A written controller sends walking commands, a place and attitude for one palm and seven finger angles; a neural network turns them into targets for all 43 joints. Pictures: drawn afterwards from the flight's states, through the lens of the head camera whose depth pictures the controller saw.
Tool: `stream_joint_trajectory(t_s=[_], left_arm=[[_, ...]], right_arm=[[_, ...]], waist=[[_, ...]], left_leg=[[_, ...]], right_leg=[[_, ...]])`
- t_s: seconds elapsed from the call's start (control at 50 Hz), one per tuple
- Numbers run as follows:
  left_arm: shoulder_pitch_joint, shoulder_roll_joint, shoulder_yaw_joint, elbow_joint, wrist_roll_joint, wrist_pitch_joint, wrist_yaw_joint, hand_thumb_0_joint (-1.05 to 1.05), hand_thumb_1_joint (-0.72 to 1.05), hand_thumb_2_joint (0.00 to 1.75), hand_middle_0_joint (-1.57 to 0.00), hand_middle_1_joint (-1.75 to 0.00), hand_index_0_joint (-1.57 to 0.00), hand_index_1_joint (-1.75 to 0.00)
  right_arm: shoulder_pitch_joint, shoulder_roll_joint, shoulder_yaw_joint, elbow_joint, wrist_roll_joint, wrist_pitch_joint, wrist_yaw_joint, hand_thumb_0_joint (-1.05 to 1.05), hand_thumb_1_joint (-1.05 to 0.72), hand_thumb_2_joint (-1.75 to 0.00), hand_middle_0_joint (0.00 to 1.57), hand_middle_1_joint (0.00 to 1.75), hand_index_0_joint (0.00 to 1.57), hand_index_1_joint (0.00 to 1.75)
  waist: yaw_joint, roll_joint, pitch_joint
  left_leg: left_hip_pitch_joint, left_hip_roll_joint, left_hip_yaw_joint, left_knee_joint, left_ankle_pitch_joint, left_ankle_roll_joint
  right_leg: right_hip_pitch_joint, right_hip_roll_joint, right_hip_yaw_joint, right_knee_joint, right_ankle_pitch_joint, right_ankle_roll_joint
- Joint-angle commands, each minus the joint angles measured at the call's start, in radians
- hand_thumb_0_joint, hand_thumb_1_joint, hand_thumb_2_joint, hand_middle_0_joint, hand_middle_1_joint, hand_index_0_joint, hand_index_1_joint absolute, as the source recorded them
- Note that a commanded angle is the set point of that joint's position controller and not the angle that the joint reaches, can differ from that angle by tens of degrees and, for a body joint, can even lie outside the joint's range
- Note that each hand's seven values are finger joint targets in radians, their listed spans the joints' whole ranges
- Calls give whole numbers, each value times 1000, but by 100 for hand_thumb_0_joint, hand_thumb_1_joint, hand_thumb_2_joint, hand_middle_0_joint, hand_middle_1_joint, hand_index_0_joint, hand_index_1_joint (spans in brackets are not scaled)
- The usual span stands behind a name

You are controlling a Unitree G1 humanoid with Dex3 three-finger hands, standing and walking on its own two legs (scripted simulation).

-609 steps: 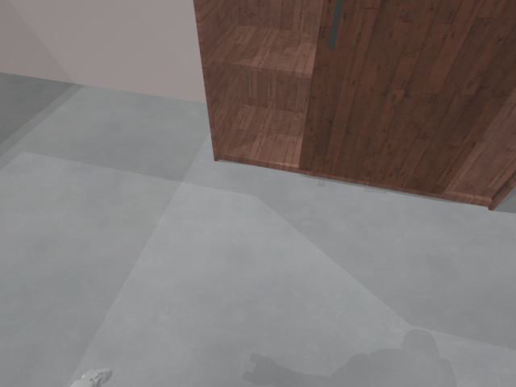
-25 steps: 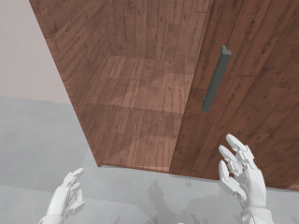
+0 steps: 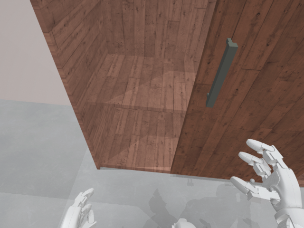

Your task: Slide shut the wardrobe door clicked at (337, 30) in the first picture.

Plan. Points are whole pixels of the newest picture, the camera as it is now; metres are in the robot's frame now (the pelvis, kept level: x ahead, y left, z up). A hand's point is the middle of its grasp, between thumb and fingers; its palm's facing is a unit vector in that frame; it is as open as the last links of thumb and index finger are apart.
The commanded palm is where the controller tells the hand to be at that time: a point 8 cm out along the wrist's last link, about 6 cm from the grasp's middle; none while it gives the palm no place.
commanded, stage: raise the hand with hooked fingers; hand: right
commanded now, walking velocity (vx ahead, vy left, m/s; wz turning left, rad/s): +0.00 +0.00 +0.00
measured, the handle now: (218, 75) +0.54 -0.17 +0.14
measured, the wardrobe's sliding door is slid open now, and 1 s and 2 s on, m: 0.47 0.47 0.47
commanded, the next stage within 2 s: move the hooked fingers beside the handle in 1.30 s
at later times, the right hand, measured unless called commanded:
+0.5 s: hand (293, 162) +0.26 -0.28 +0.13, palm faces +0.07 +1.00 -0.05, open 13.6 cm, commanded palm +0.23 -0.33 +0.13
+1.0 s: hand out of the picture +0.28 -0.32 +0.16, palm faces +0.06 +1.00 -0.05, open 14.0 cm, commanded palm +0.25 -0.36 +0.16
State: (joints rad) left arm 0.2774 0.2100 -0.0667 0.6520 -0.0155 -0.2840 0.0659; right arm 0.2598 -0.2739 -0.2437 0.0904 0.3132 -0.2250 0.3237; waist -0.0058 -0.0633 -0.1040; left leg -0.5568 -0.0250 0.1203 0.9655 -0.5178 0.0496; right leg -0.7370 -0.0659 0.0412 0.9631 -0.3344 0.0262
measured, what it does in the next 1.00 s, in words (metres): stands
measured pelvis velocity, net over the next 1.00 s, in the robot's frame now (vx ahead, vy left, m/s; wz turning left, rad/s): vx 0.01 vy -0.04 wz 0.00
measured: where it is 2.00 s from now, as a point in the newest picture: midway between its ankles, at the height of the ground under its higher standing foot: outside the picture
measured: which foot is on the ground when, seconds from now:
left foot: down 0.00-1.00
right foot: down 0.00-1.00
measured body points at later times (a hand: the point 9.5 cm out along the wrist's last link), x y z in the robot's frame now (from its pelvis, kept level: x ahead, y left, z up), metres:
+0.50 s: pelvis +0.01 -0.03 +0.03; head +0.01 -0.04 +0.48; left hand +0.21 +0.19 -0.03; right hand +0.25 -0.34 +0.13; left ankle -0.01 +0.09 -0.68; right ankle +0.09 -0.14 -0.68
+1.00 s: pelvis +0.01 -0.04 +0.04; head +0.01 -0.04 +0.49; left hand +0.18 +0.20 -0.02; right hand +0.27 -0.37 +0.17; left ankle -0.01 +0.09 -0.68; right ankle +0.09 -0.14 -0.68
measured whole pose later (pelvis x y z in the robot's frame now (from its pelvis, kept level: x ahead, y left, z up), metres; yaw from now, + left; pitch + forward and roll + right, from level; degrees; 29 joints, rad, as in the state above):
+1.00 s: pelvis +0.01 -0.04 +0.04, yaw +0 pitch +0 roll +2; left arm 0.25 0.28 -0.08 0.64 -0.04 -0.29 0.09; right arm -0.03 -0.42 -0.43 0.26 0.33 -0.06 0.45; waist -0.03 -0.04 -0.02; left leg -0.24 0.01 0.08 0.60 -0.35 -0.01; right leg -0.43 -0.03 -0.01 0.65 -0.22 -0.03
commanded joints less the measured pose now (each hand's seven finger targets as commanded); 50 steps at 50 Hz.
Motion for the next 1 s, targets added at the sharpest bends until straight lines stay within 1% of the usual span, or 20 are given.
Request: stream_joint_trajectory(t_s=[0.0, 0.06, 0.08, 0.1, 0.18, 0.28, 0.3, 0.38, 0.42, 0.46, 0.5, 0.52, 0.6, 0.64, 0.66, 0.72, 0.78, 0.86, 0.92, 0.98], left_arm=[[-137, 144, 87, -183, -1, -83, 2, 0, 90, 90, -20, -30, -20, -30], [-117, 157, 97, -178, -4, -87, -4, 0, 90, 90, -20, -30, -20, -30], [-116, 162, 99, -176, -8, -88, -4, 0, 90, 90, -20, -30, -20, -30], [-112, 172, 100, -178, -6, -84, -1, 0, 90, 90, -20, -30, -20, -30], [-103, 185, 98, -176, -13, -93, 9, 0, 90, 90, -20, -30, -20, -30], [-106, 193, 87, -173, -13, -98, 12, 0, 90, 90, -20, -30, -20, -30], [-105, 202, 86, -170, -10, -95, 14, 0, 90, 90, -20, -30, -20, -30], [-122, 198, 74, -175, -15, -87, 17, 0, 90, 90, -20, -30, -20, -30], [-131, 195, 66, -180, -15, -84, 19, 0, 90, 90, -20, -30, -20, -30], [-131, 196, 63, -180, -15, -79, 21, 0, 90, 90, -20, -30, -20, -30], [-137, 200, 56, -177, -14, -72, 26, 0, 90, 90, -20, -30, -20, -30], [-145, 194, 51, -178, -17, -71, 27, 0, 90, 90, -20, -30, -20, -30], [-149, 199, 44, -174, -14, -66, 37, 0, 90, 90, -20, -30, -20, -30], [-152, 194, 41, -171, -19, -66, 40, 0, 90, 90, -20, -30, -20, -30], [-153, 195, 43, -170, -20, -68, 41, 0, 90, 90, -20, -30, -20, -30], [-154, 198, 37, -166, -20, -66, 45, 0, 90, 90, -20, -30, -20, -30], [-153, 201, 38, -161, -24, -65, 49, 0, 90, 90, -20, -30, -20, -30], [-143, 204, 44, -163, -28, -63, 41, 0, 90, 90, -20, -30, -20, -30], [-138, 209, 51, -168, -26, -66, 35, 0, 90, 90, -20, -30, -20, -30], [-134, 208, 55, -167, -23, -66, 33, 0, 90, 90, -20, -30, -20, -30]], right_arm=[[-41, -178, -139, -228, 25, -91, -33, 0, 6, -49, 27, 92, 27, 92], [-30, -170, -137, -210, 26, -116, -25, 0, 13, -46, 27, 96, 27, 96], [-39, -168, -137, -204, 30, -120, -19, 0, 15, -45, 27, 98, 27, 98], [-54, -191, -150, -192, 33, -115, -10, 0, 17, -44, 28, 99, 28, 99], [-119, -211, -161, -227, 46, -118, 9, 0, 27, -40, 28, 105, 28, 105], [-196, -224, -156, -240, 43, -96, 15, 0, 38, -35, 29, 112, 29, 112], [-199, -250, -175, -222, 41, -85, 18, 0, 41, -34, 29, 114, 29, 114], [-259, -257, -177, -191, 40, -41, 34, 0, 50, -30, 30, 120, 30, 120], [-300, -265, -179, -184, 41, -17, 43, 0, 50, -30, 30, 120, 30, 120], [-323, -282, -197, -164, 43, 4, 50, 0, 50, -30, 30, 120, 30, 120], [-356, -304, -211, -138, 41, 25, 60, 0, 50, -30, 30, 120, 30, 120], [-391, -293, -196, -142, 42, 33, 66, 0, 50, -30, 30, 120, 30, 120], [-445, -345, -233, -114, 37, 61, 79, 0, 50, -30, 30, 120, 30, 120], [-488, -341, -227, -113, 39, 71, 89, 0, 50, -30, 30, 120, 30, 120], [-497, -350, -231, -118, 37, 71, 93, 0, 50, -30, 30, 120, 30, 120], [-533, -388, -255, -94, 36, 83, 99, 0, 50, -30, 30, 120, 30, 120], [-557, -405, -269, -51, 40, 97, 112, 0, 50, -30, 30, 120, 30, 120], [-511, -359, -228, -11, 43, 114, 132, 0, 50, -30, 30, 120, 30, 120], [-503, -393, -261, -51, 47, 102, 129, 0, 50, -30, 30, 120, 30, 120], [-507, -409, -287, -71, 41, 87, 104, 0, 50, -30, 30, 120, 30, 120]], waist=[[-32, 73, -123], [-18, 87, -104], [-17, 66, -99], [-17, 79, -86], [-12, 12, -117], [-8, -42, -109], [-12, -22, -106], [-17, -35, -93], [-17, -44, -84], [-22, -12, -98], [-25, -18, -79], [-19, -47, -71], [-24, -23, -79], [-18, -40, -82], [-22, -75, -101], [-21, -60, -81], [-21, -51, -68], [-21, -33, -55], [-27, -43, -102], [-26, -49, -99]], left_leg=[[27, 38, -157, -278, 263, -58], [19, 33, -140, -288, 273, -60], [12, 30, -139, -299, 243, -58], [12, 27, -145, -304, 234, -59], [31, 17, -115, -316, 230, -44], [40, 3, -71, -322, 253, -33], [53, -2, -70, -324, 265, -31], [65, -5, -52, -349, 235, -29], [76, -7, -51, -364, 232, -26], [91, -11, -43, -373, 238, -27], [98, -16, -47, -392, 220, -24], [94, -13, -47, -400, 211, -24], [121, -17, -47, -425, 205, -23], [129, -15, -42, -433, 205, -23], [135, -14, -44, -436, 206, -21], [148, -15, -42, -457, 199, -20], [155, -14, -43, -472, 198, -22], [159, -14, -42, -479, 217, -23], [181, -13, -48, -479, 247, -22], [181, -13, -44, -475, 251, -23]], right_leg=[[210, 57, 3, -129, 117, -62], [233, 62, -9, -153, 113, -64], [242, 64, -16, -161, 101, -64], [246, 63, -16, -161, 101, -67], [317, 64, -19, -202, 105, -68], [395, 60, -3, -256, 107, -66], [400, 59, 0, -260, 120, -67], [427, 56, 11, -308, 86, -61], [447, 56, 17, -326, 84, -60], [461, 54, 24, -343, 86, -59], [466, 55, 27, -356, 72, -60], [476, 55, 28, -366, 58, -58], [499, 53, 37, -391, 49, -58], [521, 50, 43, -410, 42, -54], [541, 50, 42, -414, 44, -52], [541, 49, 50, -436, 31, -53], [548, 48, 54, -454, 18, -53], [542, 50, 46, -453, 38, -56], [566, 53, 37, -440, 86, -60], [573, 51, 40, -446, 93, -57]])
